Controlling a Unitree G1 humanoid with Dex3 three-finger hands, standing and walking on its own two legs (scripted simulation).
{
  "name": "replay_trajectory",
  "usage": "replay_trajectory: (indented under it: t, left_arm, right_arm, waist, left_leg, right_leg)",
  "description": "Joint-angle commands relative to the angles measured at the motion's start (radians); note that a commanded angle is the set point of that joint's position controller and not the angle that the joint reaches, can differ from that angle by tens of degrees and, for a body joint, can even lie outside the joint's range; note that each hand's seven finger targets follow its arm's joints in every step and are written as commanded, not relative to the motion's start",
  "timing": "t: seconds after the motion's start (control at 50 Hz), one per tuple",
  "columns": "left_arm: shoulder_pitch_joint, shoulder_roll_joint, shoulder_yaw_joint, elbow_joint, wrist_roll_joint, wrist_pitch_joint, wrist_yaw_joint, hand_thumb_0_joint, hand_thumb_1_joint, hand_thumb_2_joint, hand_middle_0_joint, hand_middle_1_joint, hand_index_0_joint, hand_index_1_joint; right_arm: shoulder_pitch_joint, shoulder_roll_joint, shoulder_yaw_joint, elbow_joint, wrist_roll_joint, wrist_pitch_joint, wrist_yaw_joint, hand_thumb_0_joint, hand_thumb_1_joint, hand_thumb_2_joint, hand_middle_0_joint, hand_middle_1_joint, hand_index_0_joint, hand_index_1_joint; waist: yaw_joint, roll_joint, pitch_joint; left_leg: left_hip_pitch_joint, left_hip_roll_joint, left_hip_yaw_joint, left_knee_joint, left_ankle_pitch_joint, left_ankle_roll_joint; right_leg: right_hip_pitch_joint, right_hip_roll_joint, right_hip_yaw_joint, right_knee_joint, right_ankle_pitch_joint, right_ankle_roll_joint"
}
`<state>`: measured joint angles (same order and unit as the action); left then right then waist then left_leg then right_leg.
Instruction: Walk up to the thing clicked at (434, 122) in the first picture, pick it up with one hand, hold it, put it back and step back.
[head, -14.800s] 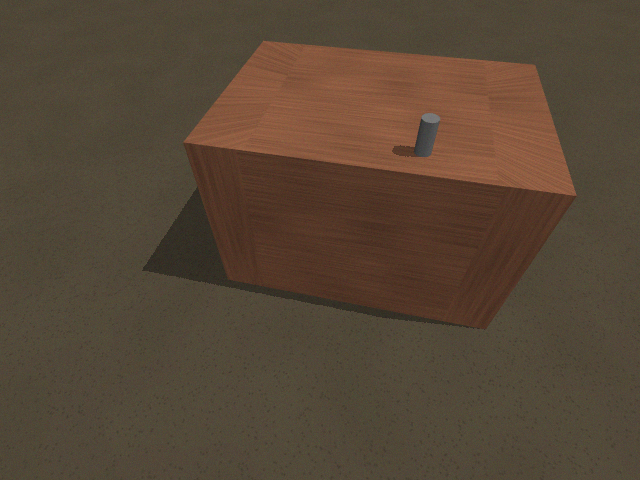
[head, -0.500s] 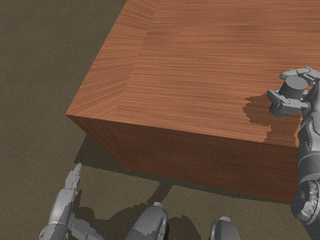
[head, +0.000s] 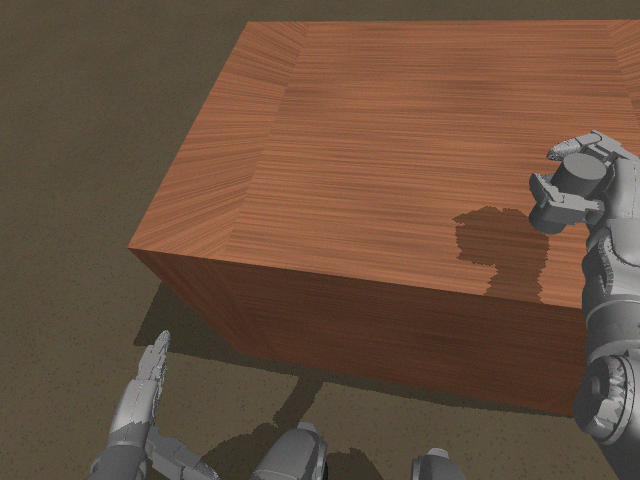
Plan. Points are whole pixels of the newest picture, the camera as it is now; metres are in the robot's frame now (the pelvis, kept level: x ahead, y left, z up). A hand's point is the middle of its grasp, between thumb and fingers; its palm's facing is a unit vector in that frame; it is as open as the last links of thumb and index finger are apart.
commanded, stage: settle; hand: right
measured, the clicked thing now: (563, 196) +0.48 -0.21 +0.05
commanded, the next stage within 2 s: lift in 0.36 s
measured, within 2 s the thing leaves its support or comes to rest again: neither
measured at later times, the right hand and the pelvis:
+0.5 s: hand (570, 172) +0.48 -0.20 +0.09, palm faces +0.12 +0.99 +0.01, open 6.4 cm; pelvis +0.00 +0.00 +0.01, yaw +0 degrees
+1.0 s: hand (591, 157) +0.45 -0.19 +0.15, palm faces +0.13 +0.99 +0.00, open 6.4 cm; pelvis +0.02 +0.00 +0.04, yaw +0 degrees
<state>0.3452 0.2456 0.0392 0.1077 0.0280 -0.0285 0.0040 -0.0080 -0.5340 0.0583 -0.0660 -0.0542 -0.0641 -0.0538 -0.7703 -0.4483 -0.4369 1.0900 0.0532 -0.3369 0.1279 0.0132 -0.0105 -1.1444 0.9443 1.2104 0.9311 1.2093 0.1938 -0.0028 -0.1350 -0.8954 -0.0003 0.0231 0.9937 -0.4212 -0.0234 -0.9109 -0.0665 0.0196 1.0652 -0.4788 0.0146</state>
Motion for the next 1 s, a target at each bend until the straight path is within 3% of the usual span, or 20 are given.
replay_trajectory:
  t: [0.0,0.04,0.08,0.12,0.18,0.22,0.24,0.3,0.36,0.42,0.48,0.52,0.56,0.58,0.66,0.72,0.78,0.84,0.88,0.98]
  left_arm:
    - [0.143,0.105,0.072,-0.03,-0.002,-0.043,0.003,0.0,-0.538,0.047,-0.055,-0.058,-0.056,-0.056]
    - [0.003,0.161,0.114,-0.178,-0.007,-0.064,0.013,0.0,-0.537,0.042,-0.055,-0.055,-0.057,-0.053]
    - [0.032,0.164,0.121,-0.157,-0.002,-0.061,0.012,0.0,-0.537,0.045,-0.053,-0.055,-0.054,-0.053]
    - [0.066,0.113,0.087,-0.068,-0.002,-0.06,0.003,0.0,-0.54,0.048,-0.053,-0.056,-0.054,-0.055]
    - [-0.036,0.182,0.129,-0.21,-0.004,-0.078,0.021,0.0,-0.545,0.049,-0.053,-0.052,-0.052,-0.053]
    - [0.055,0.127,0.086,-0.087,-0.003,-0.067,0.011,0.0,-0.541,0.05,-0.049,-0.055,-0.049,-0.055]
    - [0.069,0.12,0.085,-0.028,-0.005,-0.064,0.009,0.0,-0.542,0.049,-0.051,-0.054,-0.051,-0.055]
    - [-0.079,0.166,0.1,-0.216,-0.008,-0.083,0.023,0.0,-0.55,0.053,-0.05,-0.051,-0.047,-0.054]
    - [0.066,0.093,0.044,0.003,-0.007,-0.061,0.01,0.0,-0.548,0.052,-0.051,-0.052,-0.048,-0.055]
    - [-0.033,0.164,0.1,-0.149,-0.007,-0.077,0.024,0.0,-0.555,0.054,-0.051,-0.049,-0.046,-0.054]
    - [0.07,0.106,0.064,-0.011,-0.009,-0.064,0.008,0.0,-0.53,0.04,-0.055,-0.06,-0.061,-0.053]
    - [-0.055,0.179,0.114,-0.186,-0.011,-0.084,0.023,0.0,-0.527,0.037,-0.052,-0.057,-0.059,-0.049]
    - [0.044,0.168,0.119,-0.108,-0.009,-0.073,0.019,0.0,-0.531,0.042,-0.05,-0.057,-0.056,-0.05]
    - [0.061,0.115,0.07,-0.052,-0.013,-0.07,0.011,0.0,-0.536,0.046,-0.051,-0.058,-0.055,-0.053]
    - [-0.008,0.171,0.123,-0.103,-0.019,-0.085,0.028,0.0,-0.542,0.049,-0.05,-0.054,-0.052,-0.052]
    - [0.002,0.096,0.055,-0.032,-0.023,-0.083,0.017,0.0,-0.541,0.049,-0.05,-0.056,-0.052,-0.054]
    - [-0.024,0.147,0.097,-0.071,-0.024,-0.084,0.031,0.0,-0.545,0.05,-0.049,-0.051,-0.049,-0.05]
    - [0.028,0.112,0.079,0.007,-0.031,-0.074,0.028,0.0,-0.538,0.046,-0.048,-0.053,-0.05,-0.05]
    - [-0.031,0.154,0.116,-0.041,-0.036,-0.081,0.04,0.0,-0.535,0.042,-0.048,-0.053,-0.051,-0.049]
    - [-0.025,0.105,0.085,0.011,-0.047,-0.081,0.045,0.0,-0.536,0.044,-0.045,-0.052,-0.048,-0.048]
  right_arm:
    - [-0.345,-0.165,0.011,-0.113,0.031,-0.071,0.011,0.0,-0.54,-1.332,1.415,1.458,1.432,1.458]
    - [-0.515,-0.328,-0.054,-0.364,0.025,-0.104,-0.006,0.0,-0.559,-1.313,1.416,1.443,1.43,1.444]
    - [-0.511,-0.276,-0.028,-0.333,0.025,-0.097,-0.011,0.0,-0.555,-1.308,1.396,1.433,1.409,1.434]
    - [-0.369,-0.099,0.054,-0.12,0.033,-0.07,0.002,0.0,-0.551,-1.322,1.37,1.43,1.386,1.431]
    - [-0.579,-0.327,-0.022,-0.421,0.012,-0.098,-0.01,0.0,-0.563,-1.344,1.385,1.453,1.401,1.453]
    - [-0.405,-0.142,0.053,-0.186,0.03,-0.057,0.006,0.0,-0.552,-1.355,1.382,1.463,1.399,1.463]
    - [-0.396,-0.134,0.043,-0.181,0.043,-0.057,0.008,0.0,-0.544,-1.355,1.367,1.455,1.386,1.456]
    - [-0.588,-0.311,-0.02,-0.402,0.026,-0.082,-0.004,0.0,-0.587,-1.353,1.417,1.474,1.43,1.474]
    - [-0.406,-0.151,0.038,-0.158,0.044,-0.055,0.008,0.0,-0.583,-1.369,1.388,1.471,1.405,1.471]
    - [-0.546,-0.311,-0.026,-0.338,0.023,-0.076,-0.01,0.0,-0.615,-1.365,1.392,1.465,1.405,1.466]
    - [-0.387,-0.142,0.044,-0.153,0.039,-0.047,0.003,0.0,-0.538,-1.382,1.402,1.488,1.42,1.488]
    - [-0.567,-0.295,-0.021,-0.409,0.036,-0.074,-0.012,0.0,-0.544,-1.366,1.401,1.477,1.417,1.477]
    - [-0.437,-0.186,0.032,-0.278,0.036,-0.041,-0.004,0.0,-0.52,-1.397,1.423,1.514,1.443,1.514]
    - [-0.366,-0.113,0.059,-0.204,0.049,-0.029,0.003,0.0,-0.525,-1.384,1.413,1.498,1.432,1.498]
    - [-0.527,-0.252,0.016,-0.464,0.047,-0.043,-0.014,0.0,-0.57,-1.363,1.412,1.477,1.425,1.477]
    - [-0.359,-0.083,0.084,-0.309,0.062,-0.009,-0.01,0.0,-0.536,-1.356,1.395,1.468,1.411,1.468]
    - [-0.429,-0.204,0.035,-0.506,0.059,-0.01,-0.022,0.0,-0.603,-1.369,1.431,1.486,1.442,1.486]
    - [-0.291,-0.074,0.091,-0.422,0.079,0.032,-0.023,0.0,-0.576,-1.354,1.418,1.473,1.429,1.474]
    - [-0.35,-0.147,0.064,-0.605,0.083,0.033,-0.033,0.0,-0.607,-1.353,1.424,1.472,1.433,1.472]
    - [-0.199,-0.008,0.136,-0.597,0.1,0.097,-0.039,0.0,-0.579,-1.315,1.397,1.438,1.405,1.438]
  waist:
    - [0.012,-0.099,-0.312]
    - [-0.019,-0.172,-0.506]
    - [-0.001,-0.148,-0.471]
    - [0.016,-0.087,-0.304]
    - [-0.025,-0.189,-0.603]
    - [-0.004,-0.124,-0.408]
    - [-0.007,-0.115,-0.368]
    - [-0.026,-0.166,-0.618]
    - [-0.016,-0.103,-0.332]
    - [-0.029,-0.149,-0.539]
    - [-0.019,-0.102,-0.309]
    - [-0.028,-0.141,-0.541]
    - [-0.023,-0.091,-0.442]
    - [-0.032,-0.079,-0.351]
    - [-0.065,-0.173,-0.514]
    - [-0.069,-0.1,-0.374]
    - [-0.097,-0.144,-0.509]
    - [-0.096,-0.069,-0.355]
    - [-0.112,-0.097,-0.452]
    - [-0.124,-0.013,-0.315]
  left_leg:
    - [0.199,-0.035,0.011,-0.119,0.312,0.033]
    - [0.24,-0.027,-0.001,-0.111,0.335,0.035]
    - [0.233,-0.032,0.002,-0.117,0.324,0.037]
    - [0.176,-0.034,0.012,-0.131,0.262,0.036]
    - [0.287,-0.024,-0.007,-0.125,0.337,0.033]
    - [0.241,-0.033,0.013,-0.139,0.312,0.036]
    - [0.223,-0.031,0.014,-0.141,0.306,0.035]
    - [0.314,-0.028,0.006,-0.136,0.374,0.033]
    - [0.235,-0.033,0.016,-0.16,0.308,0.036]
    - [0.301,-0.03,0.008,-0.158,0.349,0.035]
    - [0.227,-0.034,0.016,-0.176,0.279,0.036]
    - [0.315,-0.027,0.005,-0.177,0.333,0.031]
    - [0.311,-0.029,0.009,-0.188,0.337,0.03]
    - [0.289,-0.032,0.016,-0.194,0.312,0.032]
    - [0.331,-0.025,0.003,-0.196,0.334,0.036]
    - [0.315,-0.032,0.02,-0.216,0.318,0.035]
    - [0.4,-0.026,0.013,-0.221,0.389,0.034]
    - [0.421,-0.024,0.017,-0.259,0.389,0.028]
    - [0.471,-0.017,0.007,-0.261,0.42,0.027]
    - [0.497,-0.015,0.019,-0.297,0.417,0.023]
  right_leg:
    - [0.249,0.058,-0.01,-0.138,0.317,-0.03]
    - [0.351,0.05,-0.009,-0.14,0.361,-0.024]
    - [0.35,0.049,-0.009,-0.141,0.343,-0.026]
    - [0.272,0.052,-0.003,-0.162,0.268,-0.029]
    - [0.419,0.046,-0.012,-0.148,0.357,-0.025]
    - [0.352,0.05,-0.006,-0.164,0.339,-0.021]
    - [0.325,0.052,-0.001,-0.171,0.336,-0.023]
    - [0.457,0.046,-0.005,-0.162,0.426,-0.019]
    - [0.331,0.054,-0.003,-0.194,0.349,-0.021]
    - [0.444,0.048,-0.008,-0.191,0.394,-0.019]
    - [0.346,0.052,-0.006,-0.222,0.314,-0.02]
    - [0.452,0.046,-0.008,-0.21,0.365,-0.021]
    - [0.419,0.054,-0.016,-0.214,0.35,-0.027]
    - [0.387,0.055,-0.013,-0.23,0.335,-0.024]
    - [0.498,0.047,-0.017,-0.239,0.381,-0.014]
    - [0.458,0.048,-0.008,-0.27,0.391,-0.013]
    - [0.548,0.049,-0.019,-0.273,0.47,-0.009]
    - [0.497,0.058,-0.025,-0.306,0.439,-0.018]
    - [0.551,0.057,-0.034,-0.314,0.458,-0.019]
    - [0.545,0.056,-0.038,-0.359,0.446,-0.021]
